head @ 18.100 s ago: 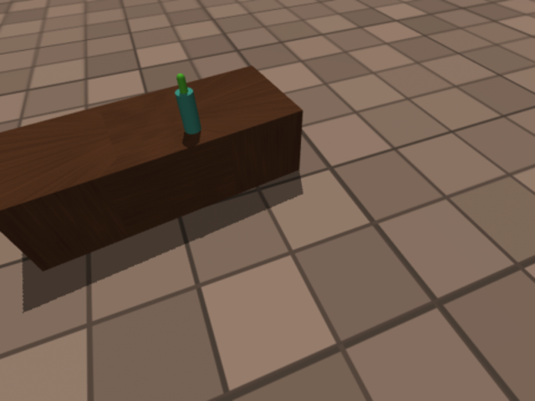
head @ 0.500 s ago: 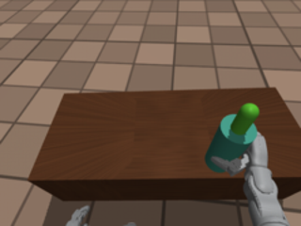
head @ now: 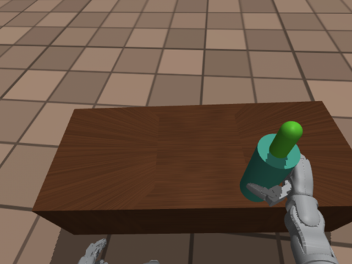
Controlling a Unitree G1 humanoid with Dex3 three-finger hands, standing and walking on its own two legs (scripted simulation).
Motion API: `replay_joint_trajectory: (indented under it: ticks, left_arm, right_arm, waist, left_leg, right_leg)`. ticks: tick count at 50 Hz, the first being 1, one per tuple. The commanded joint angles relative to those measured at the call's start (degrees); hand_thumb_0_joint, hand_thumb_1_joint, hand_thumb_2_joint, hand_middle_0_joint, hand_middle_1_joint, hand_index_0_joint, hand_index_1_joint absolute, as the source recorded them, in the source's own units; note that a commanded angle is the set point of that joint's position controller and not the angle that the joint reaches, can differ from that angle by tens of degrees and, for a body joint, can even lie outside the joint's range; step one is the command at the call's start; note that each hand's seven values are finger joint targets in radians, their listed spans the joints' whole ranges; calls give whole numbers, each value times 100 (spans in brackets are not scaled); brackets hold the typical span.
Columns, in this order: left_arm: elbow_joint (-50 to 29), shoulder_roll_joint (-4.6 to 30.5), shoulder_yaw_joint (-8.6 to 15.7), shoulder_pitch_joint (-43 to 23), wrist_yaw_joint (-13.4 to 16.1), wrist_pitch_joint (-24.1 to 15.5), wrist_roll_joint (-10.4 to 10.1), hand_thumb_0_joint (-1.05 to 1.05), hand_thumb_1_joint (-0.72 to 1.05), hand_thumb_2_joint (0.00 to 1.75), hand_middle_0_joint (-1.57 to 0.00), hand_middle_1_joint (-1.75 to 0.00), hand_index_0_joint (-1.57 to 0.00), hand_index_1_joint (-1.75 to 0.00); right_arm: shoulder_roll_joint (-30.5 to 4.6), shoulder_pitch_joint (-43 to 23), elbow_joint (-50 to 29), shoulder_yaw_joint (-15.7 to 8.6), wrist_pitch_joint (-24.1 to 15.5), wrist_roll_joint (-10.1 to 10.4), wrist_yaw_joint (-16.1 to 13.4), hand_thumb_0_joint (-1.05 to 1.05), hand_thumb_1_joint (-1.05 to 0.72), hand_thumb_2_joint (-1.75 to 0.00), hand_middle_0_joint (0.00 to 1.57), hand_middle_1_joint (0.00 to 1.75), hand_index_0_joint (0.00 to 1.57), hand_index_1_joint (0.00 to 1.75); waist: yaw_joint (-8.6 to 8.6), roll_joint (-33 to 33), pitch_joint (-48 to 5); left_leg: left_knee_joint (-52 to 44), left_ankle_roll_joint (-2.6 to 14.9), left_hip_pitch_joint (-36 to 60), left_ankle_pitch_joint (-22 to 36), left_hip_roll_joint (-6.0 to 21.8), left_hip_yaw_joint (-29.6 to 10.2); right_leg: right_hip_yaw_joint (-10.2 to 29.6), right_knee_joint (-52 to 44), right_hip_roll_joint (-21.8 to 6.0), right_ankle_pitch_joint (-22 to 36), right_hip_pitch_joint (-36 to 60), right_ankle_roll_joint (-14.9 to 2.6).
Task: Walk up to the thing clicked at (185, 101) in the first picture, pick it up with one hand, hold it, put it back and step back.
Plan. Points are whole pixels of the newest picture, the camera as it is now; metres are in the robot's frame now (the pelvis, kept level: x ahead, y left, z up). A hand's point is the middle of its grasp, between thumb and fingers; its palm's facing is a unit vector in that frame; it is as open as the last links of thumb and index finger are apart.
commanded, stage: hold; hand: right
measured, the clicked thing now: (269, 163) +0.31 -0.16 +0.07
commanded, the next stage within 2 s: crouch in 0.34 s
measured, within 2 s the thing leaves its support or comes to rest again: neither
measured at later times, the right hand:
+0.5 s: hand (266, 167) +0.33 -0.17 +0.03, palm faces +0.16 +0.99 -0.02, open 10.8 cm
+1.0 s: hand (255, 170) +0.38 -0.19 -0.09, palm faces +0.12 +0.99 -0.02, open 10.8 cm
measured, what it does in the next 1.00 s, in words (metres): lowers itself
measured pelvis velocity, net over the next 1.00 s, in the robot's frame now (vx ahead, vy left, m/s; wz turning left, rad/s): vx -0.02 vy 0.00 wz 0.02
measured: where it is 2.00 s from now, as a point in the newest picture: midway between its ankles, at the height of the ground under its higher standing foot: outside the picture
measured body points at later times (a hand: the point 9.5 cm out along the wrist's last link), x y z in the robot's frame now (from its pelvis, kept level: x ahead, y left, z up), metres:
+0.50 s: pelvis +0.00 +0.00 +0.00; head +0.05 -0.01 +0.45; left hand +0.12 +0.25 -0.11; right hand +0.31 -0.22 +0.04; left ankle +0.04 +0.14 -0.71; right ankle +0.00 -0.13 -0.71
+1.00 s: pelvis -0.02 +0.00 -0.08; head +0.10 -0.02 +0.35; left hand +0.08 +0.28 -0.19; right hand +0.37 -0.24 -0.09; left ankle +0.04 +0.14 -0.71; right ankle +0.00 -0.13 -0.71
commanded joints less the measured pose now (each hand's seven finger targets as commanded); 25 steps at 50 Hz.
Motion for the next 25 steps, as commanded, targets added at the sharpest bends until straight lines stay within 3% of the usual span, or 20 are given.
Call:
replay_joint_trajectory:
  ticks: [1,2,3,4,5,9,13,15,17,20,21,22,23,24,25]
  left_arm:
    - [-703,745,296,-101,43,-268,-23,0,88,92,-21,-31,-20,-31]
    - [-652,774,312,-82,51,-268,-16,0,88,92,-21,-31,-20,-32]
    - [-677,772,318,-85,47,-257,-16,0,88,92,-21,-31,-20,-32]
    - [-637,776,340,-36,55,-265,-16,0,88,92,-21,-31,-20,-32]
    - [-677,758,314,-98,45,-271,-22,0,87,92,-21,-31,-20,-32]
    - [-684,789,311,-106,62,-263,-28,0,88,91,-21,-31,-20,-32]
    - [-613,791,335,-22,66,-257,-20,0,87,92,-21,-31,-20,-32]
    - [-628,801,339,-18,62,-256,-24,0,88,91,-21,-31,-20,-32]
    - [-641,767,313,-35,48,-253,-26,0,88,91,-21,-31,-20,-31]
    - [-648,783,332,-55,36,-250,-26,0,88,91,-21,-31,-20,-32]
    - [-659,806,348,-67,38,-267,-24,0,88,91,-21,-31,-20,-31]
    - [-703,812,333,-90,25,-256,-29,0,91,89,-20,-30,-22,-29]
    - [-679,818,340,-65,25,-240,-23,0,90,90,-20,-31,-21,-30]
    - [-679,788,325,-65,23,-232,-25,0,89,90,-20,-31,-21,-30]
    - [-681,790,332,-45,28,-227,-27,0,89,90,-20,-31,-20,-30]
  right_arm:
    - [-794,-2450,-2619,-410,-944,254,-28,0,1,-133,124,145,130,145]
    - [-632,-2312,-2335,-258,-913,233,-18,0,1,-133,124,145,130,145]
    - [-711,-2298,-2397,-360,-914,255,-29,0,4,-133,122,144,129,144]
    - [-636,-2454,-2306,-307,-904,253,-16,0,3,-132,122,143,129,143]
    - [-768,-2464,-2492,-387,-928,255,-34,0,3,-133,123,145,130,145]
    - [-786,-2444,-2399,-424,-916,245,-36,0,3,-131,122,143,128,143]
    - [-662,-2265,-2209,-321,-862,244,-14,0,3,-131,122,143,128,143]
    - [-717,-2510,-2350,-330,-866,247,-17,0,2,-132,122,144,129,144]
    - [-539,-2395,-2161,-189,-844,249,15,0,2,-131,122,142,128,142]
    - [-731,-2442,-2233,-380,-860,226,-5,0,3,-130,121,142,127,142]
    - [-437,-2163,-1909,-193,-819,217,22,0,3,-130,121,142,127,142]
    - [-824,-2440,-2365,-478,-868,247,-13,0,9,-134,121,145,128,145]
    - [-808,-2320,-2194,-482,-862,210,-10,0,1,-128,122,141,128,141]
    - [-914,-2452,-2396,-578,-890,232,-28,0,-1,-132,124,144,130,144]
    - [-825,-2379,-2258,-503,-884,211,-34,0,-5,-135,127,147,133,147]
  waist:
    - [-18,-365,-2173]
    - [43,-350,-2049]
    - [14,-425,-2073]
    - [122,-254,-2003]
    - [31,-333,-2033]
    - [22,-323,-1982]
    - [42,-342,-1987]
    - [62,-318,-2050]
    - [83,-225,-1852]
    - [7,-310,-1948]
    - [28,-103,-1950]
    - [-76,-406,-1992]
    - [-55,-430,-2092]
    - [-63,-368,-2061]
    - [-29,-302,-2040]
  left_leg:
    - [-441,147,1087,1402,-159,44]
    - [-397,147,959,1430,-159,48]
    - [-412,152,1007,1479,-154,30]
    - [-442,130,905,1441,-171,39]
    - [-427,142,991,1366,-163,46]
    - [-443,143,921,1238,-174,60]
    - [-402,149,952,1481,-169,66]
    - [-383,151,923,1510,-178,64]
    - [-400,141,857,1409,-181,90]
    - [-435,145,948,1332,-162,69]
    - [-425,135,964,1338,-166,83]
    - [-415,152,995,1338,-162,72]
    - [-425,160,1071,1404,-149,39]
    - [-410,149,1074,1492,-152,46]
    - [-390,141,1036,1513,-150,34]
  right_leg:
    - [-2,-732,180,1611,742,-62]
    - [5,-700,163,1719,739,-38]
    - [-1,-683,177,1762,718,-44]
    - [12,-670,163,1693,696,-69]
    - [8,-704,168,1576,641,-64]
    - [30,-746,147,1490,706,-54]
    - [25,-704,148,1866,714,-24]
    - [34,-689,136,1911,715,-29]
    - [36,-712,134,1783,626,-35]
    - [14,-722,151,1604,617,-50]
    - [21,-715,152,1613,598,-52]
    - [15,-748,159,1645,605,-36]
    - [-3,-713,177,1693,680,-39]
    - [1,-696,174,1769,659,-50]
    - [-4,-665,176,1749,638,-58]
